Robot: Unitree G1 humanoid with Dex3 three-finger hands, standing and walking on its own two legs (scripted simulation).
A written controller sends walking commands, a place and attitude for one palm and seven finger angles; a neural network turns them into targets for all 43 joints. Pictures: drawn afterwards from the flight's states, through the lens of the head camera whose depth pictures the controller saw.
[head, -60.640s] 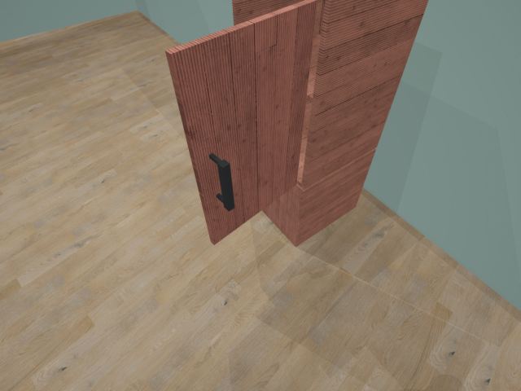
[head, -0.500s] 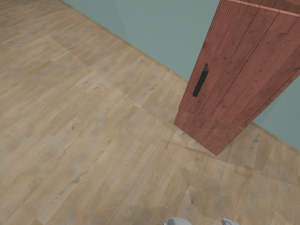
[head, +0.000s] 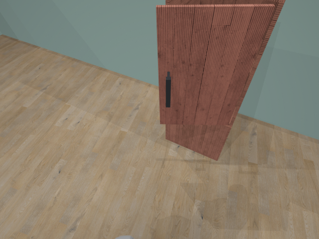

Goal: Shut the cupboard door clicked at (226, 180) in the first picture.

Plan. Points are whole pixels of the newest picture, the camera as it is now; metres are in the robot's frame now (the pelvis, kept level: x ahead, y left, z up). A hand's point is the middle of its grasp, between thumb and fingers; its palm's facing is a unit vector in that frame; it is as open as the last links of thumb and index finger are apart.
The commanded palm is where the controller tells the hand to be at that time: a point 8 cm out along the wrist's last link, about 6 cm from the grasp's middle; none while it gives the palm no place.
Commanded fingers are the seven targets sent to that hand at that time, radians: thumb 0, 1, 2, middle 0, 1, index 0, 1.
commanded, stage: take the last steps up to it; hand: left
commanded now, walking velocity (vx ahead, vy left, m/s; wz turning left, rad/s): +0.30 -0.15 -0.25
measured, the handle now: (168, 90) +0.71 -0.02 -0.08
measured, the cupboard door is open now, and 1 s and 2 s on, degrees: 26 26 26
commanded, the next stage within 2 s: come to a stop and stand still in 0.60 s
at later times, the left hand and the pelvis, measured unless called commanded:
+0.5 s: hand (116, 209) +0.24 +0.15 -0.17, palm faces -0.17 -0.97 -0.17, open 7.4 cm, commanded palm none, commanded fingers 0.00 0.90 0.90 -0.20 -0.30 -0.20 -0.30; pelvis +0.14 -0.04 +0.00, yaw -8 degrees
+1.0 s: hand (157, 175) +0.36 +0.02 -0.17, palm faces -0.10 -0.97 -0.22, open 7.3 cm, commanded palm none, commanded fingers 0.00 0.90 0.90 -0.20 -0.30 -0.20 -0.30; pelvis +0.27 -0.14 +0.00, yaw -9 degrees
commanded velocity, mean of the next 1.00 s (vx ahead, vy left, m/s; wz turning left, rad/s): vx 0.06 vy -0.03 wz -0.07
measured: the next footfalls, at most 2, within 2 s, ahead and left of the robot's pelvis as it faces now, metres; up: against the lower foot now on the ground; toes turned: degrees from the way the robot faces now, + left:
left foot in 0.18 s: +0.11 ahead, +0.12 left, +0.00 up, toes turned +5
right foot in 0.62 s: +0.29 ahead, -0.23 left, +0.00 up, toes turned -15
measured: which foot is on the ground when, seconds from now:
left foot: up 0.00-0.16, down 0.18-0.62, up 0.64-1.00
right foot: down 0.00-0.18, up 0.20-0.60, down 0.62-1.00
